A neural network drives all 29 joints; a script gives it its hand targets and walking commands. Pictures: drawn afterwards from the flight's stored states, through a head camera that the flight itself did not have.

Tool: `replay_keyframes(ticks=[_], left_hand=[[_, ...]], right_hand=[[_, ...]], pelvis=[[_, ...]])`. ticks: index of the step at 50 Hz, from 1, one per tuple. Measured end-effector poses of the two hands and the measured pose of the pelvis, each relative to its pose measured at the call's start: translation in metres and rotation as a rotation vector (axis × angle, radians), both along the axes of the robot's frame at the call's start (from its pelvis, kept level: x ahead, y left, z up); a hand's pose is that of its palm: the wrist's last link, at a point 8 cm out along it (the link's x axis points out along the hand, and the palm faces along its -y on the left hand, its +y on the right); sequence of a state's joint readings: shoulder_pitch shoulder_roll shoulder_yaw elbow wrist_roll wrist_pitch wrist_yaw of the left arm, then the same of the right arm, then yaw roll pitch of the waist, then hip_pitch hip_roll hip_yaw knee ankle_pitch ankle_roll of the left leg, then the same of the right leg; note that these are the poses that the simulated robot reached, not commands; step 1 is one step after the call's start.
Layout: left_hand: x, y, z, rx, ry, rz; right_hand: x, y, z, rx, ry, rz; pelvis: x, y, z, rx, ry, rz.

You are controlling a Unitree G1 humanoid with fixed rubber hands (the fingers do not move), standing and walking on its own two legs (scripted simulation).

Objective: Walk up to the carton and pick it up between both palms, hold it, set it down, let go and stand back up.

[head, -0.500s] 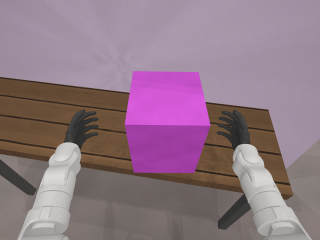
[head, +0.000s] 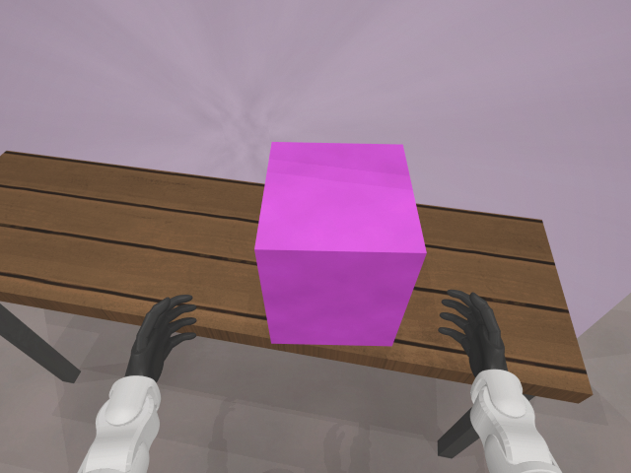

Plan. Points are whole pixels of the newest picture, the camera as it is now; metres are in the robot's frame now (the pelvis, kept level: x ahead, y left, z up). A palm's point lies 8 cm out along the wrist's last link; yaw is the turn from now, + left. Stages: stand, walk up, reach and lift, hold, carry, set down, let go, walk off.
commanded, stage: set down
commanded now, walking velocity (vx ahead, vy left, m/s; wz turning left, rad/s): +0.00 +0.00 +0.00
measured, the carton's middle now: (334, 248) +0.43 +0.00 +0.00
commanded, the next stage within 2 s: let go in 1.22 s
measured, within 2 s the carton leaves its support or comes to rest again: neither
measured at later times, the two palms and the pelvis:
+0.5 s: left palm (154, 401) +0.21 +0.23 -0.04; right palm (495, 404) +0.21 -0.21 -0.04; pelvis +0.00 -0.01 +0.00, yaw -1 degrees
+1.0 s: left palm (157, 439) +0.17 +0.23 -0.07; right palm (504, 441) +0.17 -0.22 -0.07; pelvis +0.01 -0.01 +0.00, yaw -1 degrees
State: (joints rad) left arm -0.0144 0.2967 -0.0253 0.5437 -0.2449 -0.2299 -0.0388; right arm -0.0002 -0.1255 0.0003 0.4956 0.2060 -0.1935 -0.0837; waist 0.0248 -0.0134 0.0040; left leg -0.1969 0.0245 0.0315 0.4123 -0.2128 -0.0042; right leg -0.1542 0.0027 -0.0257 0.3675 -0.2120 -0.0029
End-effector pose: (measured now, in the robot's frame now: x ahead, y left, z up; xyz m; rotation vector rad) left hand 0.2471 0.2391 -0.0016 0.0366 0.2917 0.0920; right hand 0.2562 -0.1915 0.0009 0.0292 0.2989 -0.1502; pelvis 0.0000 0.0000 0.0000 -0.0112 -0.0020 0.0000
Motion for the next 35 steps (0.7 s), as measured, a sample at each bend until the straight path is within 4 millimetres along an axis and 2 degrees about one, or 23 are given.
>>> replay_keyframes(ticks=[10, 21, 35], left_hand=[[-0.023, -0.001, -0.021, 0.013, 0.053, 0.004], [-0.031, -0.006, -0.029, 0.023, 0.15, 0.005], [-0.056, -0.009, -0.049, 0.047, 0.305, 0.014]], right_hand=[[-0.022, -0.003, -0.024, -0.018, 0.045, 0.005], [-0.038, -0.012, -0.034, -0.047, 0.119, 0.021], [-0.061, -0.019, -0.051, -0.081, 0.235, 0.041]], pelvis=[[-0.002, 0.0, -0.002, 0.001, -0.016, -0.004], [0.002, -0.003, 0.0, 0.008, -0.043, -0.016], [0.008, -0.008, 0.002, 0.011, -0.047, -0.02]])
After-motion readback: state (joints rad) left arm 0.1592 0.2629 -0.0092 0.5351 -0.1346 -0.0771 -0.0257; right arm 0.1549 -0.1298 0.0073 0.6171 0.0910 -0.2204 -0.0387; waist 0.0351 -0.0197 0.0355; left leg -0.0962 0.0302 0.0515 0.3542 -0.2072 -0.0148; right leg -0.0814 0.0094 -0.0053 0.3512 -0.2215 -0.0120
